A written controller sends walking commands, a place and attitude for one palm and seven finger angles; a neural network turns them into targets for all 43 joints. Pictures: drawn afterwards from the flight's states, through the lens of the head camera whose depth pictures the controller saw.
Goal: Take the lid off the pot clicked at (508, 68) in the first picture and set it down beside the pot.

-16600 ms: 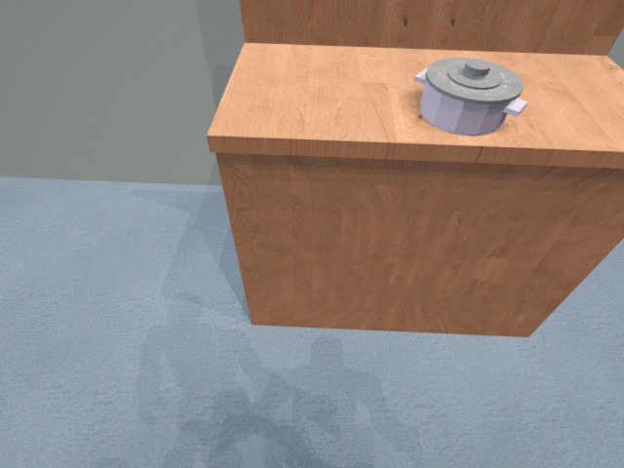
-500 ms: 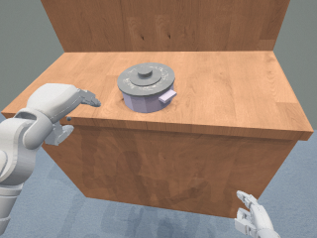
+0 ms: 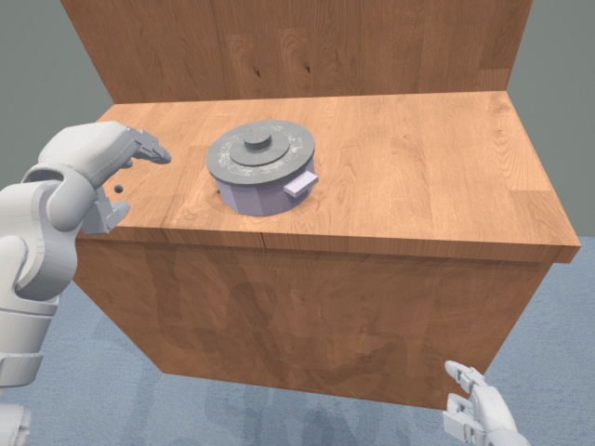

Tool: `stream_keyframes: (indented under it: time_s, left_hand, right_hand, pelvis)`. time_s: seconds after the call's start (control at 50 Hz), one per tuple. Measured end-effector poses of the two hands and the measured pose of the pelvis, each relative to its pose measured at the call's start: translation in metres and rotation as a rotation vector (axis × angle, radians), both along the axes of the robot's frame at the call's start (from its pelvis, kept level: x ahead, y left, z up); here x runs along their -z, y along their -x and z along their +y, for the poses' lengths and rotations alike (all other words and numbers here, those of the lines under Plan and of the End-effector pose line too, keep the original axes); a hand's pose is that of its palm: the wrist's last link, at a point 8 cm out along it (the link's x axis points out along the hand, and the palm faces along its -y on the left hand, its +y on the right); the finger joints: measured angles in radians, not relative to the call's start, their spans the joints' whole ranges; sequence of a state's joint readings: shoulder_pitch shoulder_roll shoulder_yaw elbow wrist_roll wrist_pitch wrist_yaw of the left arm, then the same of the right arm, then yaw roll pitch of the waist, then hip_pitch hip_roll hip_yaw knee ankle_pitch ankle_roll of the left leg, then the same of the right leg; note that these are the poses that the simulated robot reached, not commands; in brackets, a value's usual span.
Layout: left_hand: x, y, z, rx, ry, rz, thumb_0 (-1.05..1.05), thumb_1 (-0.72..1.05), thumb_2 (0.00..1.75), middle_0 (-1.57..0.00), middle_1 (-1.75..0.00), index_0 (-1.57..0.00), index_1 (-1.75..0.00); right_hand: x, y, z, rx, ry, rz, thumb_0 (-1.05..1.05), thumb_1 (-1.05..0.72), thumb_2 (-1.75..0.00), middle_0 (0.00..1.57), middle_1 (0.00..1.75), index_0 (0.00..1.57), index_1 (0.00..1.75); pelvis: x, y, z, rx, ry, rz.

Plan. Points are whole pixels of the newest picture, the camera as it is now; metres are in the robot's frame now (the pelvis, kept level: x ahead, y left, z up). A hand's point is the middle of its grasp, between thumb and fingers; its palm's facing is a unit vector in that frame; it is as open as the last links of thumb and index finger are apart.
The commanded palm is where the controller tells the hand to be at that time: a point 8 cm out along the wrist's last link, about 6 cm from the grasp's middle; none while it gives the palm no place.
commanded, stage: move the open hand above the knob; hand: left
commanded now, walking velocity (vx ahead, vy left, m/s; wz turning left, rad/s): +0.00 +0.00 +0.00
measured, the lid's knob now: (257, 138) +0.54 +0.13 +0.16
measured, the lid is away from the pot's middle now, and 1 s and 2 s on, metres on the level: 0.00 0.00 0.00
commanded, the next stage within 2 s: none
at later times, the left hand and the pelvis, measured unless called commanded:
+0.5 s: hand (179, 146) +0.41 +0.19 +0.23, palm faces -0.07 +0.04 -1.00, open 10.0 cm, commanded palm +0.38 +0.19 +0.29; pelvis +0.02 -0.02 +0.00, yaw +0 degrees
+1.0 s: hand (224, 147) +0.46 +0.15 +0.20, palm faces -0.22 +0.00 -0.98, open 10.1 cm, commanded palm +0.45 +0.16 +0.29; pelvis +0.04 +0.00 +0.00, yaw +0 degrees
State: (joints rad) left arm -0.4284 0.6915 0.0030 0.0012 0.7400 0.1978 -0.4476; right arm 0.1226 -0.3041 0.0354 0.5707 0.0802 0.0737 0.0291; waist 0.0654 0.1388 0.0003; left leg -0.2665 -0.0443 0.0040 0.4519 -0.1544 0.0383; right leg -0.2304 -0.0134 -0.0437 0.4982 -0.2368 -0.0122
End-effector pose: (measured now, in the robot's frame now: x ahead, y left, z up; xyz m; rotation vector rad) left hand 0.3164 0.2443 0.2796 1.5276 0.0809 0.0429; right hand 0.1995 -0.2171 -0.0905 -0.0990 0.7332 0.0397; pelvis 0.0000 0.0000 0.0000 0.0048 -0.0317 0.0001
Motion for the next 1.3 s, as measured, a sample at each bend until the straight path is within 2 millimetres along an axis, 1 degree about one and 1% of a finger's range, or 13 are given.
stream_keyframes:
  time_s: [0.06,0.12,0.24,0.4,0.54,0.6,0.7,0.76,0.86,0.92,1.0,1.16,1.3]
  left_hand:
    - [0.026,0.001,-0.035,0.123,-0.007,0.069,0.0,-0.4,1.72,-0.88,-0.08,-0.88,-0.08]
    - [0.023,-0.007,-0.055,0.218,-0.095,0.07,0.0,-0.4,1.72,-0.89,-0.08,-0.89,-0.08]
    - [-0.027,-0.039,-0.024,0.021,-0.035,-0.047,0.0,-0.4,1.72,-0.89,-0.08,-0.89,-0.08]
    - [0.035,-0.046,-0.07,0.161,-0.051,0.151,0.0,-0.4,1.72,-0.88,-0.08,-0.88,-0.08]
    - [-0.022,-0.086,-0.042,0.022,-0.008,0.02,0.0,-0.4,1.72,-0.89,-0.08,-0.89,-0.08]
    - [-0.01,-0.092,-0.039,-0.03,0.01,0.071,0.0,-0.4,1.72,-0.88,-0.08,-0.88,-0.08]
    - [0.035,-0.095,-0.08,0.138,-0.042,0.2,0.0,-0.4,1.72,-0.88,-0.08,-0.88,-0.08]
    - [0.021,-0.106,-0.089,0.205,-0.077,0.161,0.0,-0.4,1.72,-0.89,-0.08,-0.89,-0.08]
    - [-0.021,-0.135,-0.066,0.066,0.022,0.056,0.0,-0.4,1.72,-0.89,-0.08,-0.89,-0.08]
    - [-0.007,-0.14,-0.063,0.015,0.014,0.103,0.0,-0.4,1.72,-0.88,-0.08,-0.88,-0.08]
    - [0.027,-0.135,-0.091,0.124,-0.034,0.192,0.0,-0.4,1.72,-0.88,-0.08,-0.88,-0.08]
    - [-0.021,-0.167,-0.086,0.056,0.02,0.097,0.0,-0.4,1.72,-0.88,-0.08,-0.88,-0.08]
    - [0.019,-0.166,-0.115,0.123,-0.04,0.21,0.0,-0.4,1.72,-0.88,-0.08,-0.88,-0.08]
  right_hand:
    - [-0.001,-0.006,-0.003,-0.004,0.012,-0.011,0.01,-0.9,-0.9,0.2,0.3,0.2,0.3]
    - [-0.003,-0.012,-0.005,-0.002,0.041,-0.02,0.01,-0.9,-0.9,0.2,0.3,0.2,0.3]
    - [-0.001,-0.014,-0.012,0.011,0.012,0.003,0.01,-0.9,-0.9,0.2,0.3,0.2,0.3]
    - [0.004,-0.014,-0.018,0.017,0.026,0.036,0.01,-0.9,-0.9,0.2,0.3,0.2,0.3]
    - [0.007,-0.007,-0.025,0.052,0.038,0.066,0.01,-0.9,-0.9,0.2,0.3,0.2,0.3]
    - [0.011,-0.003,-0.027,0.06,0.011,0.094,0.01,-0.9,-0.9,0.2,0.3,0.2,0.3]
    - [0.014,-0.004,-0.026,0.064,0.033,0.118,0.01,-0.9,-0.9,0.2,0.3,0.2,0.3]
    - [0.012,-0.004,-0.024,0.077,0.061,0.103,0.01,-0.9,-0.9,0.2,0.3,0.2,0.3]
    - [0.014,0.003,-0.02,0.092,0.035,0.128,0.01,-0.9,-0.9,0.2,0.3,0.2,0.3]
    - [0.017,0.007,-0.018,0.092,0.007,0.159,0.01,-0.9,-0.9,0.2,0.3,0.2,0.3]
    - [0.02,0.007,-0.015,0.086,0.016,0.185,0.01,-0.9,-0.9,0.2,0.3,0.2,0.3]
    - [0.018,0.011,-0.012,0.114,0.036,0.184,0.01,-0.9,-0.9,0.2,0.3,0.2,0.3]
    - [0.024,0.021,-0.012,0.111,0.032,0.239,0.01,-0.9,-0.9,0.2,0.3,0.2,0.3]
  pelvis:
    - [0.0,-0.003,-0.002,-0.003,-0.002,-0.007]
    - [0.001,-0.005,-0.006,-0.003,-0.005,-0.016]
    - [0.0,-0.009,-0.012,0.001,-0.008,0.006]
    - [0.001,-0.015,-0.014,-0.001,-0.012,0.003]
    - [0.0,-0.022,-0.016,-0.002,-0.012,0.025]
    - [-0.001,-0.026,-0.013,0.004,-0.012,0.039]
    - [0.0,-0.028,-0.008,-0.001,-0.012,0.031]
    - [0.0,-0.029,-0.007,-0.001,-0.011,0.026]
    - [-0.001,-0.035,-0.004,0.005,-0.013,0.057]
    - [-0.001,-0.038,-0.002,0.009,-0.012,0.07]
    - [-0.001,-0.04,0.002,0.003,-0.01,0.065]
    - [-0.002,-0.043,0.005,0.002,-0.011,0.081]
    - [-0.001,-0.044,0.008,-0.001,-0.008,0.089]
